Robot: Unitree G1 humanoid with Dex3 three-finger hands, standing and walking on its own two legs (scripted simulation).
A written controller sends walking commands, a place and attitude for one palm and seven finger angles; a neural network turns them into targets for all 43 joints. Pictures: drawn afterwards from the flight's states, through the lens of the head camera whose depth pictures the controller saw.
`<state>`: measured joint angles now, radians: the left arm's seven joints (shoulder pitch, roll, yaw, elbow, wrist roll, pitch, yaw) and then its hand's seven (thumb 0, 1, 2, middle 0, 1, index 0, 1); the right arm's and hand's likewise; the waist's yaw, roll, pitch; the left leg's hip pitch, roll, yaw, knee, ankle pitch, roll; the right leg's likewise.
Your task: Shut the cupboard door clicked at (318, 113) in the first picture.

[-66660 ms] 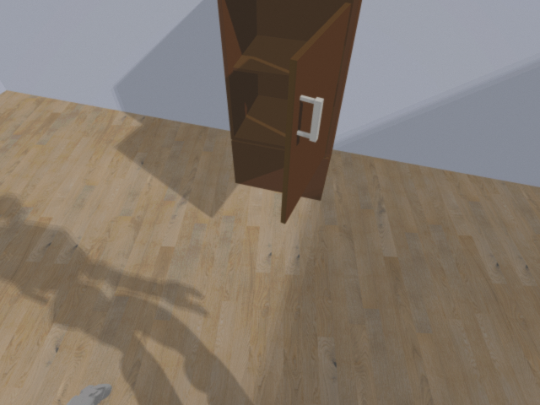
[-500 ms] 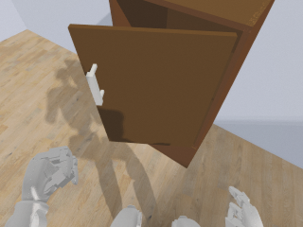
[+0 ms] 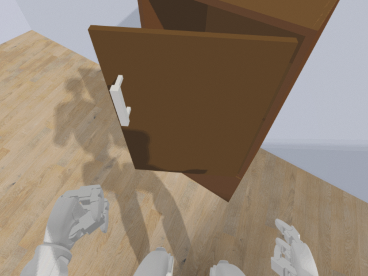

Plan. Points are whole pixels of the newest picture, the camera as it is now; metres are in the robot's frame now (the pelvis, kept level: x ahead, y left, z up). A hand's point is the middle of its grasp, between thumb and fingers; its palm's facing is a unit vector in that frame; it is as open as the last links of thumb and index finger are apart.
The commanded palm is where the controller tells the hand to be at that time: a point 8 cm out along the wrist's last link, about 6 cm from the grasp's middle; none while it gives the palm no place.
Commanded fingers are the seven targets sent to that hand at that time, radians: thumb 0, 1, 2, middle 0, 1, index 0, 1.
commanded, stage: bring the fist close to the handle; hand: left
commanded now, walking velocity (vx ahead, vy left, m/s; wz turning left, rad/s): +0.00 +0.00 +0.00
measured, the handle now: (122, 101) +0.50 +0.20 +0.06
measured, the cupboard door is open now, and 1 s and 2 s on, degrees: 30 30 23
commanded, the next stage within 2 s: push the door shut along its arc in 1.30 s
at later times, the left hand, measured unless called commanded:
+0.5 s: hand (118, 162) +0.33 +0.17 +0.06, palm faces -0.03 -1.00 -0.05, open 3.1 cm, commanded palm +0.31 +0.21 +0.06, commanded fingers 0.00 0.90 0.90 -1.30 -1.50 -1.30 -1.50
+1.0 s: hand (131, 131) +0.42 +0.16 +0.05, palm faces +0.00 -1.00 +0.00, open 3.1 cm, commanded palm +0.38 +0.21 +0.06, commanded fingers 0.00 0.90 0.90 -1.30 -1.50 -1.30 -1.50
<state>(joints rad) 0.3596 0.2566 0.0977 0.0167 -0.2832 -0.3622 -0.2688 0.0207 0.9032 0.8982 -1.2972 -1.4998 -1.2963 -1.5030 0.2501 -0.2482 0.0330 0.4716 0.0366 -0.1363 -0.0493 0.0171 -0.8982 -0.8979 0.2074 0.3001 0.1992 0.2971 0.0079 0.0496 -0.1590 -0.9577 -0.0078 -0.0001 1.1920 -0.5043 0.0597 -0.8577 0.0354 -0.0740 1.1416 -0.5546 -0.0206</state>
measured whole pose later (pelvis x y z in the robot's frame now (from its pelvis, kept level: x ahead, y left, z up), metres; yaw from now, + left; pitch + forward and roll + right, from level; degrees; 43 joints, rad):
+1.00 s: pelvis +0.00 -0.01 +0.00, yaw -1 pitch +19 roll -2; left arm -0.49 0.30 0.25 0.78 -0.20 -0.41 -0.20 0.02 0.90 0.90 -1.30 -1.50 -1.30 -1.50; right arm 0.29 -0.27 0.01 0.62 0.03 -0.04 -0.02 0.01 -0.90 -0.90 0.21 0.30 0.20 0.30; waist -0.06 0.03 -0.14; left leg -1.01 0.01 0.02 1.16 -0.48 0.04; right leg -0.94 0.05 -0.05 1.14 -0.53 -0.04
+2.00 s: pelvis -0.01 +0.00 -0.01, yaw -1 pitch +22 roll -4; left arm -0.84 0.40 0.25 1.14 -0.14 -0.45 -0.30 0.02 0.90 0.90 -1.30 -1.50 -1.30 -1.50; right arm 0.34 -0.28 0.02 0.66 0.03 -0.01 0.00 0.01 -0.90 -0.90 0.21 0.30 0.20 0.30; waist -0.13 0.05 -0.14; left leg -1.12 0.00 0.01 1.21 -0.48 0.06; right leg -1.03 0.04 -0.06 1.17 -0.52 -0.02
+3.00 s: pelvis -0.01 +0.00 -0.04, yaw -4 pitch +30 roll -6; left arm -1.29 0.62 0.25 1.32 -0.05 -0.23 -0.46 0.02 0.94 0.94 -1.30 -1.50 -1.30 -1.50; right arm 0.39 -0.28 0.06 0.69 0.00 -0.06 0.00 0.01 -0.90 -0.90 0.21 0.30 0.20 0.30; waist -0.25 0.07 -0.13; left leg -1.35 0.04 -0.02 1.34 -0.52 0.06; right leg -1.25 0.08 -0.09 1.27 -0.55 -0.03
